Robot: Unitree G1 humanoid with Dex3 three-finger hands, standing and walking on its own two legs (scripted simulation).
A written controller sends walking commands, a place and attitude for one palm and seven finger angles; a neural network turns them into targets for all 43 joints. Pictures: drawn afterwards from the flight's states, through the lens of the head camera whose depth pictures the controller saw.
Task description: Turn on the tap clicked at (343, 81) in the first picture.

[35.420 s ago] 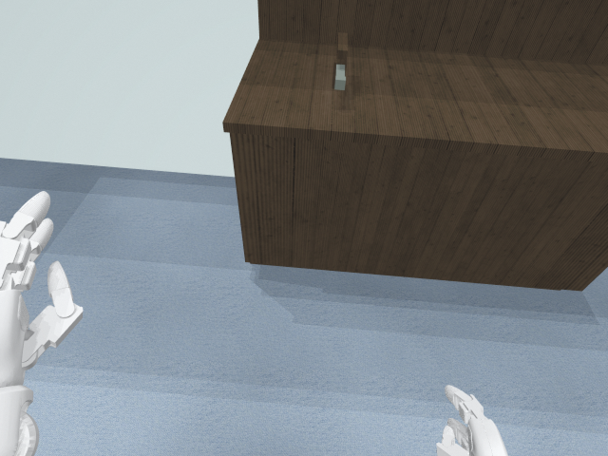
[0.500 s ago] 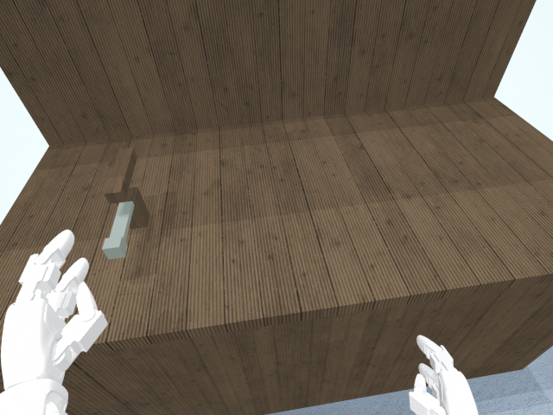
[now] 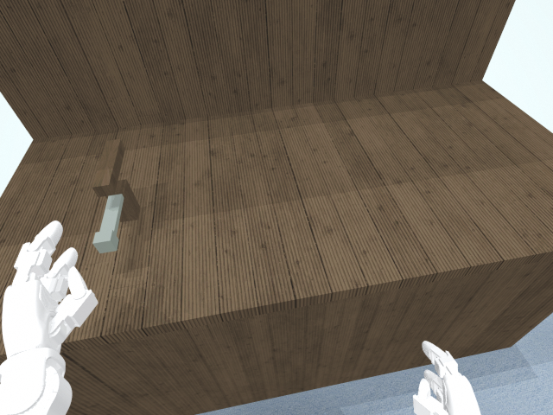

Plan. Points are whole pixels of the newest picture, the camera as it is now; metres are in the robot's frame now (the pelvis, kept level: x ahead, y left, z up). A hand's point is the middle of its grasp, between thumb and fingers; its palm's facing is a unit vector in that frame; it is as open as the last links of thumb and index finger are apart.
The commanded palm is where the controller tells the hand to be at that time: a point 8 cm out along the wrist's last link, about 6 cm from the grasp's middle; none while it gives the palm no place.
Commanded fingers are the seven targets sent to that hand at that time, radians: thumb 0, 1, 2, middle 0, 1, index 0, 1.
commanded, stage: reach beside the lever's end, fingers flat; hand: left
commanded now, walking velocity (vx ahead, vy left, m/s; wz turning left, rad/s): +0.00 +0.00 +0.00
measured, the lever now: (106, 241) +0.36 +0.33 +0.04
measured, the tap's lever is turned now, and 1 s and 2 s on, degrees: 0 0 0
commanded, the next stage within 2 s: push the lever round in 1.68 s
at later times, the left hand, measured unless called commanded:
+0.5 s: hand (73, 283) +0.25 +0.31 +0.09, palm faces +0.51 -0.85 -0.11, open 7.6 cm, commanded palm +0.21 +0.35 +0.09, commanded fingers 0.00 0.90 0.90 -0.17 -0.22 -0.17 -0.22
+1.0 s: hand (76, 266) +0.29 +0.34 +0.07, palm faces +0.51 -0.86 -0.10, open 7.7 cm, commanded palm +0.25 +0.38 +0.06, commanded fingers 0.00 0.90 0.90 -0.15 -0.16 -0.15 -0.16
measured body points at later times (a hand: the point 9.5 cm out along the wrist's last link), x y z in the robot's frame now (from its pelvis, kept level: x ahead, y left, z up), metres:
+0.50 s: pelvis +0.00 +0.03 +0.00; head +0.02 +0.01 +0.45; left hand +0.22 +0.35 +0.10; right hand +0.19 -0.21 -0.09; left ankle +0.01 +0.14 -0.72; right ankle +0.02 -0.07 -0.72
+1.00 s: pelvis -0.01 +0.03 -0.01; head +0.03 +0.03 +0.44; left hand +0.26 +0.38 +0.07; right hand +0.15 -0.21 -0.11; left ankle +0.01 +0.14 -0.72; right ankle +0.02 -0.07 -0.72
